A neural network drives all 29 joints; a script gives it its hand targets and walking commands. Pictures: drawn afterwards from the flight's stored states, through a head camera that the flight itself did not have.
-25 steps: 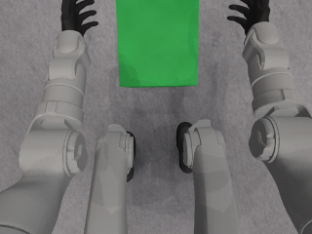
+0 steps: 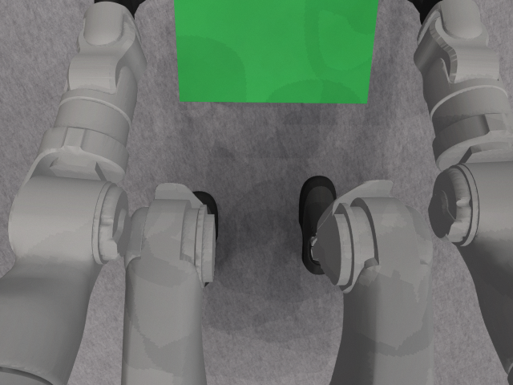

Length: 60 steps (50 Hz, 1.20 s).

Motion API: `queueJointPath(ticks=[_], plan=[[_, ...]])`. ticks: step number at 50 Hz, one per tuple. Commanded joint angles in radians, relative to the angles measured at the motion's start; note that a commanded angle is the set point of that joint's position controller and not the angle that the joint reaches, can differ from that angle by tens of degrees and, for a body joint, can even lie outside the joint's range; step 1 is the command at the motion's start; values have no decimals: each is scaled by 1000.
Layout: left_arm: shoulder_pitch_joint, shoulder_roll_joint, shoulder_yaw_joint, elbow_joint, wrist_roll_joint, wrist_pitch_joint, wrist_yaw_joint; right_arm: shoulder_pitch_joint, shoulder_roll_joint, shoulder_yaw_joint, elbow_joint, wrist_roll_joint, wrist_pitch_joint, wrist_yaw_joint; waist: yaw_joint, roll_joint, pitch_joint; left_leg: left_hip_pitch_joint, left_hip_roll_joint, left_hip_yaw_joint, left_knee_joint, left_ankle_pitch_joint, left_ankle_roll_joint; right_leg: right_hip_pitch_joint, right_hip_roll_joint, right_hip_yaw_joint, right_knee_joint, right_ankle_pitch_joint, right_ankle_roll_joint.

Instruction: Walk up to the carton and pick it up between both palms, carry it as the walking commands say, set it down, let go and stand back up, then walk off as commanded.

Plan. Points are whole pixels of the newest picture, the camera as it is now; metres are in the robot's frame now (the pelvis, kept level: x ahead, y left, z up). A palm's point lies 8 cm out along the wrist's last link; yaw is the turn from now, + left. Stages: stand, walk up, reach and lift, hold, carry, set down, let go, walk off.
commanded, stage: reach and lift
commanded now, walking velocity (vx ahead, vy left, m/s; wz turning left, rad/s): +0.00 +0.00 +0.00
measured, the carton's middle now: (269, 21) +0.52 -0.03 -0.25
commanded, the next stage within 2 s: none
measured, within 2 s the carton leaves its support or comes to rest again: leaves its support in 1.42 s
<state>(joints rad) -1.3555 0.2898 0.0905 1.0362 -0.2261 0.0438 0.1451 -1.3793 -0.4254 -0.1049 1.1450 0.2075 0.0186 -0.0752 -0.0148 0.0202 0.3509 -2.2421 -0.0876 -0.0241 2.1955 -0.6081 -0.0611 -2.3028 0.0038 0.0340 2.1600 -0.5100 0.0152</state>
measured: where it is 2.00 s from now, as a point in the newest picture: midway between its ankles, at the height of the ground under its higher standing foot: (258, 247)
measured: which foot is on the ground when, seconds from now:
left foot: down 0.00-1.00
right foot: down 0.00-1.00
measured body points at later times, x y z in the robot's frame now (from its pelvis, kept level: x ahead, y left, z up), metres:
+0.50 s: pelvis +0.00 +0.00 +0.00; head +0.36 -0.02 +0.25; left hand +0.54 +0.13 -0.18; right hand +0.53 -0.22 -0.19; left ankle +0.11 +0.12 -0.34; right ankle +0.12 -0.12 -0.34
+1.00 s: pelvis +0.00 +0.00 +0.00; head +0.37 -0.02 +0.25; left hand +0.55 +0.11 -0.18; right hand +0.54 -0.19 -0.19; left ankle +0.11 +0.12 -0.34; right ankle +0.12 -0.12 -0.34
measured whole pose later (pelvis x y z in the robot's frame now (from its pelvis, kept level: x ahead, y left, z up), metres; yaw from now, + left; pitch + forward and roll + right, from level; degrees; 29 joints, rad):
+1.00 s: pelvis +0.00 +0.00 +0.00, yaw +0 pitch +38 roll +1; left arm -1.42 0.21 0.09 1.11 -0.18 0.02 0.20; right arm -1.47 -0.33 -0.06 1.22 0.19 0.00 -0.13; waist -0.02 0.03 0.34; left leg -2.25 -0.09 -0.02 2.18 -0.59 -0.06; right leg -2.30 0.01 0.04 2.15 -0.51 0.02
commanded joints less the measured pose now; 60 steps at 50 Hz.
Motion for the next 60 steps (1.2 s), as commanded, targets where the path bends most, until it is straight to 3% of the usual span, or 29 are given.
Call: queueJointPath(ticks=[1,8,16,35,43,49,55,60], plan=[[-246,113,-6,-101,-11,-24,5,-277,-152,-6,-96,21,-29,-5,-33,5,-1272,498,37,81,-166,299,-6,723,-4,-45,-120,334,21],[-239,99,-26,-88,-26,-21,7,-248,-147,-1,-43,25,-27,3,-49,5,-1221,489,36,69,-169,293,-2,687,-5,-54,-111,312,13],[-222,73,-8,-54,-6,-22,11,-265,-108,16,-30,28,-27,12,-27,-11,-1179,480,30,62,-189,284,6,644,-4,-51,-124,282,11],[-289,6,-5,-36,33,-36,22,-325,-11,22,-30,-13,-36,-29,-33,-25,-1199,441,7,82,-188,264,-2,724,20,-35,-149,300,12],[-324,-127,-42,-47,41,-40,12,-354,104,50,-40,-25,-40,-21,-44,-9,-1199,460,-9,79,-192,277,-6,708,35,-48,-150,305,13],[-410,-339,-97,-53,42,-36,-31,-434,315,113,-45,-14,-35,26,-44,3,-1187,471,-25,74,-186,279,-4,671,49,-58,-138,295,15],[-583,-798,-158,-71,90,9,-157,-599,777,177,-67,-48,4,156,-58,17,-1117,449,-59,80,-165,241,8,606,80,-82,-116,253,7],[-578,-977,-114,-88,156,54,-228,-597,946,142,-114,-93,47,230,-63,27,-1097,417,-76,95,-151,260,16,554,92,-103,-99,259,-9]])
